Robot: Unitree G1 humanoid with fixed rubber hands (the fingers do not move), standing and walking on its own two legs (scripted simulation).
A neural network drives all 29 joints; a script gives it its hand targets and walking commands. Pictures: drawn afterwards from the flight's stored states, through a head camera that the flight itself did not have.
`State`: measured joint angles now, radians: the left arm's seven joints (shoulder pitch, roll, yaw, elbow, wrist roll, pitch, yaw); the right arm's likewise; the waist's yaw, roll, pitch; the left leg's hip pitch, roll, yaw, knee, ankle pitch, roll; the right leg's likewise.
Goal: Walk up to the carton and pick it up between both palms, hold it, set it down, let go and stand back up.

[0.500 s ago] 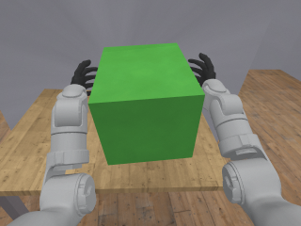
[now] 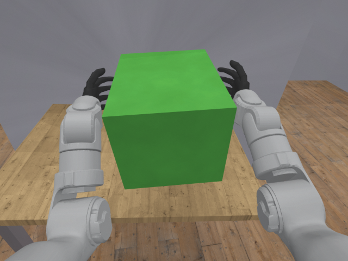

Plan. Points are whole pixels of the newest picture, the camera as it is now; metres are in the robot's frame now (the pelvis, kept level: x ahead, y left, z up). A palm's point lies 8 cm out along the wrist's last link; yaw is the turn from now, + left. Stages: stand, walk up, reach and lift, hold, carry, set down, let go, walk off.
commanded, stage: hold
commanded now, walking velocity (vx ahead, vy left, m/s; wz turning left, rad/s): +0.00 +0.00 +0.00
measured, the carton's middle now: (168, 113) +0.41 +0.00 +0.19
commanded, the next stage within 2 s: none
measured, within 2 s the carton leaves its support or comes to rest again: neither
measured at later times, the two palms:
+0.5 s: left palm (93, 101) +0.36 +0.17 +0.25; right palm (241, 93) +0.37 -0.15 +0.27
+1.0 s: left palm (91, 101) +0.36 +0.17 +0.25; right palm (239, 93) +0.37 -0.15 +0.27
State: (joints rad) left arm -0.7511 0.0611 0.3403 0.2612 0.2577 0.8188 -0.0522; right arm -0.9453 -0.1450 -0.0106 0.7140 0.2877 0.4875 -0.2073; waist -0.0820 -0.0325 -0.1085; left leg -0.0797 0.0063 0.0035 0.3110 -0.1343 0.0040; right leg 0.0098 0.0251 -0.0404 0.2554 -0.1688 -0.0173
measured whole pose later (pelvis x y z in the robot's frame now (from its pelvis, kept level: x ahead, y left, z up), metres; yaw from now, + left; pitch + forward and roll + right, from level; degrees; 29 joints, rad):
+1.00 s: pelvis +0.00 +0.00 +0.00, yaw +0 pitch -6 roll -1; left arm -0.73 0.06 0.34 0.23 0.25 0.83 -0.05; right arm -0.95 -0.15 0.01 0.71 0.32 0.50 -0.22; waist -0.09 -0.03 -0.12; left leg -0.08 0.01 0.00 0.32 -0.14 0.00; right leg 0.01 0.03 -0.04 0.26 -0.17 -0.02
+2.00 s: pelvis +0.00 +0.01 +0.00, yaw +0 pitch -5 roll -1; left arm -0.74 0.06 0.32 0.22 0.26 0.83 -0.04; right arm -0.93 -0.15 -0.01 0.69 0.31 0.50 -0.21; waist -0.09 -0.04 -0.11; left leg -0.09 0.00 0.01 0.32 -0.14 0.01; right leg 0.01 0.02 -0.03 0.26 -0.17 -0.01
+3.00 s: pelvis +0.00 +0.00 +0.00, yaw +0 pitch -5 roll -1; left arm -0.76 0.07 0.33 0.27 0.25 0.81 -0.04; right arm -0.96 -0.15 -0.01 0.73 0.30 0.51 -0.21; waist -0.08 -0.03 -0.12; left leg -0.10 0.00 0.01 0.32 -0.14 0.01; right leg -0.01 0.02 -0.03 0.26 -0.16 -0.01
